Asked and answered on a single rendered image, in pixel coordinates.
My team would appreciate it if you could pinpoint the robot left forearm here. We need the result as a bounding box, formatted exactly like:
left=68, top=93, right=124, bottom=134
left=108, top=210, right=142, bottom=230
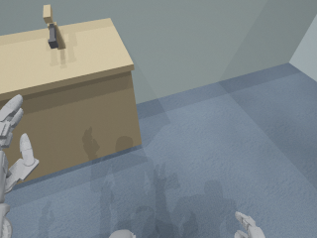
left=0, top=203, right=13, bottom=238

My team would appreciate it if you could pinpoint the left robot hand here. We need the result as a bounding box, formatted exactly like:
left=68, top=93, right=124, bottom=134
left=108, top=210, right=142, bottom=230
left=0, top=94, right=39, bottom=204

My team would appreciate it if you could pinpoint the right robot hand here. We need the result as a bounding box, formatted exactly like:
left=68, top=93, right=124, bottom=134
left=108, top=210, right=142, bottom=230
left=234, top=211, right=265, bottom=238

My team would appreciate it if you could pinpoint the tap lever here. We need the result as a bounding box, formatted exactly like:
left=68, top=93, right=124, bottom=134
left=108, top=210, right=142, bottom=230
left=48, top=23, right=59, bottom=49

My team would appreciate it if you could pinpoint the counter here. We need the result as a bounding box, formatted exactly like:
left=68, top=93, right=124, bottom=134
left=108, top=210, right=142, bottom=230
left=0, top=4, right=142, bottom=184

